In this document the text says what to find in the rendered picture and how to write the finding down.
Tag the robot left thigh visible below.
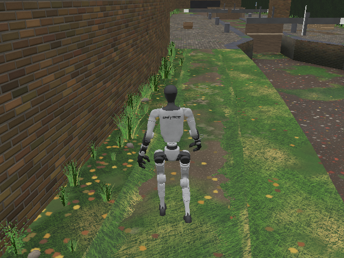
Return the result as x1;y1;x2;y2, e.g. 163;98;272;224
154;149;166;184

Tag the robot left shin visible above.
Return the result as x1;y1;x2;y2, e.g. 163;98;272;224
157;175;165;209

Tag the right robot hand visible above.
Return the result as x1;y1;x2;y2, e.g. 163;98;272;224
189;142;202;151

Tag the left robot hand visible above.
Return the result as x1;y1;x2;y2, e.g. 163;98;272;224
137;155;150;169

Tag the robot left forearm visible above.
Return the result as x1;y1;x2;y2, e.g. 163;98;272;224
139;131;151;156

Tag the robot right upper arm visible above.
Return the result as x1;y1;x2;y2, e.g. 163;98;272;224
182;107;198;137

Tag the robot left upper arm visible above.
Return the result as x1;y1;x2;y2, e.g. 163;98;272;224
145;109;160;139

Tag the robot right forearm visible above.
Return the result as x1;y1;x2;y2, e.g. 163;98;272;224
192;129;201;145

